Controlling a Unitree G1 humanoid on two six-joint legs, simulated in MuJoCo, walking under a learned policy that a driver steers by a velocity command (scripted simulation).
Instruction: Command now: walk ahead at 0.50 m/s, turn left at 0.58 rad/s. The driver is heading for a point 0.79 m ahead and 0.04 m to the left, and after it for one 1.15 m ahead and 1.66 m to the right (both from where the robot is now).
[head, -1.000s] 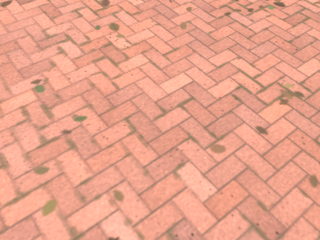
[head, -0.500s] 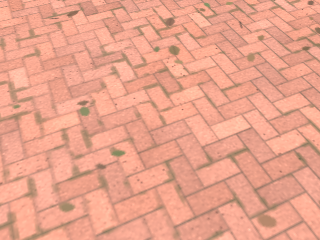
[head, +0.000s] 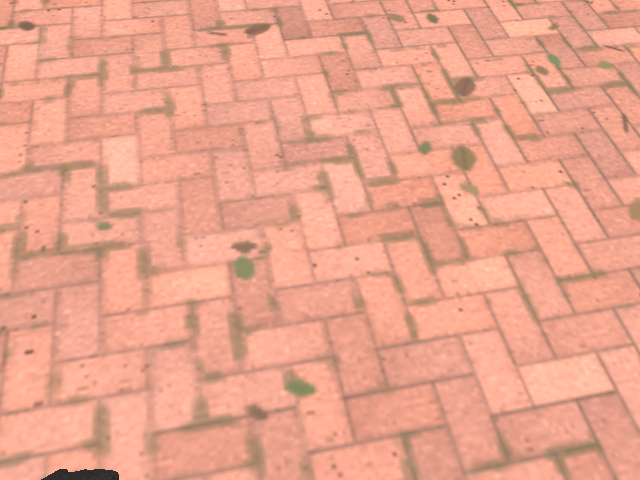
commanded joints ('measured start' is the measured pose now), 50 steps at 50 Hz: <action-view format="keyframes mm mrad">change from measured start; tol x32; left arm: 1 -57 41 5 -65 -1 -5 -2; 50 137 45 13 79 -36 43 -7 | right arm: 1 -18 -180 -51 -66 6 -12 -22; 50 -89 -105 -31 1 -34 -70 0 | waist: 1 8 96 -56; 11 88 154 -124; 13 80 -294 -380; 33 121 -39 27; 39 -67 245 -482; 50 51 86 -17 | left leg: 1 -25 194 -170 -123 194 141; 10 73 238 -341 70 119 73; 15 -592 101 -110 950 -308 -85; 34 -368 138 95 210 48 -38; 37 188 103 99 158 113 40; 39 630 499 -669 0 -30 259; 50 56 325 61 -240 217 106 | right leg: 1 56 46 -29 -206 188 26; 11 428 81 -10 -495 139 -86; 13 992 -298 623 -576 -169 -312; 19 559 -148 187 -716 8 -216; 36 678 -147 -180 -475 760 -172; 39 -3 116 -60 335 -387 -57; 50 -48 -27 40 29 154 -28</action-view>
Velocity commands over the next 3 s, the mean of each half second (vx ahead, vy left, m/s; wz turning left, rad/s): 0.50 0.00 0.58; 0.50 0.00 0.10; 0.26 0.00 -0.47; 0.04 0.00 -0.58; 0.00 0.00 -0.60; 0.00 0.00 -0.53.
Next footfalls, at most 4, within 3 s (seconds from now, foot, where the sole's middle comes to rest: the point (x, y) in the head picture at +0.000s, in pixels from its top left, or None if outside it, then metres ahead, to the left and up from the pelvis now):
0.24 right None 0.33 -0.14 -0.78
0.74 left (210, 449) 0.52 0.20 -0.78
1.26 right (273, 306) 0.86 0.07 -0.78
1.72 left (181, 301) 0.88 0.29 -0.78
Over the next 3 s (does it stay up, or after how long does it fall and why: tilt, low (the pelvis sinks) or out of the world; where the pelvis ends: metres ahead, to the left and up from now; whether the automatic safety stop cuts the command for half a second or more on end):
stays up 0.77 0.15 -0.01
